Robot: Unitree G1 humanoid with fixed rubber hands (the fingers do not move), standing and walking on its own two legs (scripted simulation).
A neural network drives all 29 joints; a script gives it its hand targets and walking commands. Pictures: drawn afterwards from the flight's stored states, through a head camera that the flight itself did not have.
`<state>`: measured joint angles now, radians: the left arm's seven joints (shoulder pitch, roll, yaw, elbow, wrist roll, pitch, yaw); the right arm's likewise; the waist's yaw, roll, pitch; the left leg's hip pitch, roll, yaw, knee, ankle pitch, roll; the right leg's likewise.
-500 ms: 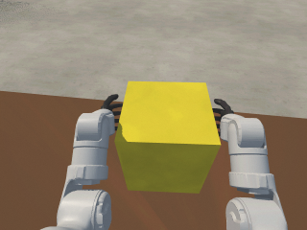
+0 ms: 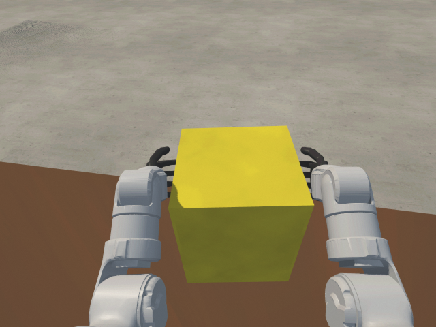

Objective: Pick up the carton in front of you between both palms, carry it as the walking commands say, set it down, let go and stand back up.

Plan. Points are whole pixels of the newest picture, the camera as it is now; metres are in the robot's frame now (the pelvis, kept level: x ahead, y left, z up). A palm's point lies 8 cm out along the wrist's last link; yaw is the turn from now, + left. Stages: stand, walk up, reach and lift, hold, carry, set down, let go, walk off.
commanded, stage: carry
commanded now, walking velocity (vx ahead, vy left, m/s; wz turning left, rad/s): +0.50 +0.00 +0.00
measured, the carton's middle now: (235, 206) +0.35 +0.00 +0.04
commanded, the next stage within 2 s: none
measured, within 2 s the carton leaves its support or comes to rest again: neither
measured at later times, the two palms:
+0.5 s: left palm (167, 99) +0.69 +0.18 +0.09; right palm (273, 103) +0.67 -0.12 +0.08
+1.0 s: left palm (188, 70) +1.01 +0.16 +0.02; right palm (266, 69) +1.00 -0.14 +0.02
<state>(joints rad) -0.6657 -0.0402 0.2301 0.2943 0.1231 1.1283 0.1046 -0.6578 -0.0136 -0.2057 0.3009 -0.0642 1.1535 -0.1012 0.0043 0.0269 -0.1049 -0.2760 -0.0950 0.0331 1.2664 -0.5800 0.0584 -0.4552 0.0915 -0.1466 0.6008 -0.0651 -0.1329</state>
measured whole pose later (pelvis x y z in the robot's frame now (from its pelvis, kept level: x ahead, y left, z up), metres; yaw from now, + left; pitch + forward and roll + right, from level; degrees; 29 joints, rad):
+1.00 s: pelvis +0.66 +0.02 -0.11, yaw +0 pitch +2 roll +0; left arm -0.66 -0.03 0.23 0.27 0.11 1.14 0.11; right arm -0.67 -0.01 -0.19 0.30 -0.06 1.16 -0.11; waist -0.03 0.01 -0.13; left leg -0.13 -0.07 0.07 1.06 -0.55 0.08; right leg -0.44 0.04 -0.13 0.53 0.02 -0.09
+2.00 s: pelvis +1.30 +0.04 -0.18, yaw -1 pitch +3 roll -1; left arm -0.68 -0.02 0.23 0.25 0.11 1.15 0.10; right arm -0.67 -0.02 -0.18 0.25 -0.04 1.18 -0.13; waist -0.02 0.04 -0.11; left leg -0.11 -0.03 0.04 0.90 -0.48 0.06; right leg -0.52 0.04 -0.13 0.57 -0.13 -0.11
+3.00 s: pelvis +1.94 +0.07 -0.17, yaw +1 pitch +3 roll -3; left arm -0.21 -0.14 0.10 -0.23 0.12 1.17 0.09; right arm -0.16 0.13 -0.14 -0.30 -0.13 1.22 -0.08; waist 0.02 0.06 -0.11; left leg -0.10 0.05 0.06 0.86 -0.47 0.01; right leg -0.45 -0.03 -0.24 0.56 -0.15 -0.06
